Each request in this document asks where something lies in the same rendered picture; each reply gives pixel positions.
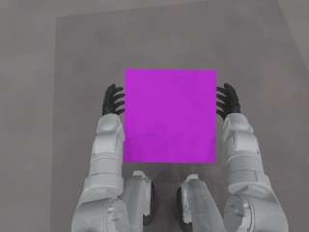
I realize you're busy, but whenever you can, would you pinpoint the right robot shin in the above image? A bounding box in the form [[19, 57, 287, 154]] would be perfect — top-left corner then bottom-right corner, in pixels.
[[182, 174, 206, 222]]

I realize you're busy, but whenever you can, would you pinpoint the left robot forearm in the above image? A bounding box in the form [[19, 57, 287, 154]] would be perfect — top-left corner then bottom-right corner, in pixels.
[[71, 113, 126, 232]]

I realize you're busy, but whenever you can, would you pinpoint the carton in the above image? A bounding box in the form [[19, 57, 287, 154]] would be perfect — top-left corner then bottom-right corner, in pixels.
[[124, 69, 217, 163]]

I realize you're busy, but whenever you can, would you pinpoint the right robot hand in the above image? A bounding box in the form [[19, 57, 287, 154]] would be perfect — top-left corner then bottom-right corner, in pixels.
[[216, 83, 240, 122]]

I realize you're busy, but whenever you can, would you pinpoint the robot right upper arm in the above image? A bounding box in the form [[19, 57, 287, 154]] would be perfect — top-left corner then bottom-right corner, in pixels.
[[222, 193, 289, 232]]

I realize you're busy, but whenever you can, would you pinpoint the left robot hand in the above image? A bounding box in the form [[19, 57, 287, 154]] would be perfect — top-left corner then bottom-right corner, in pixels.
[[102, 84, 126, 116]]

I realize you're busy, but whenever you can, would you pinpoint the right robot forearm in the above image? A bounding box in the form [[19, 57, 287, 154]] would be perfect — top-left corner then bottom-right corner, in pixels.
[[221, 113, 289, 227]]

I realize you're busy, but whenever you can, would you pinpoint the robot left upper arm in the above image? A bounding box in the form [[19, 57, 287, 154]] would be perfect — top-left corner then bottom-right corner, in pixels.
[[71, 196, 130, 232]]

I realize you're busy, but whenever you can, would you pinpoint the robot left foot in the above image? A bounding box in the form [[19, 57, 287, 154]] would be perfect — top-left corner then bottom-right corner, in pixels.
[[143, 181, 155, 225]]

